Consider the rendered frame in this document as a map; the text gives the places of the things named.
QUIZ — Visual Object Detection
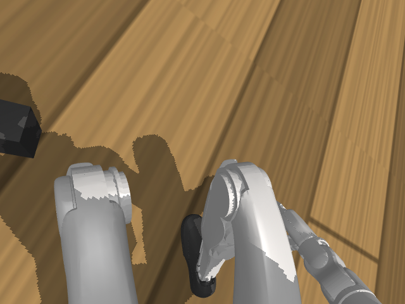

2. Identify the carton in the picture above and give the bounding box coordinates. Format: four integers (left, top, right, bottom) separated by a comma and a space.
0, 99, 42, 158

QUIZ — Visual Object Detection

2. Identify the right robot arm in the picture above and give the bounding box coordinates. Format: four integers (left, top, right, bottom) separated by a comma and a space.
298, 237, 382, 304

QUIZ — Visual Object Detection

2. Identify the right robot hand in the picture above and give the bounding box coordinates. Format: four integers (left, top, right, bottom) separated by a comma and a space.
277, 201, 317, 251

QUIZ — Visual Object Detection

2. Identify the right robot foot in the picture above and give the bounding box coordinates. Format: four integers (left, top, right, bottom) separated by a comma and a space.
181, 214, 216, 298

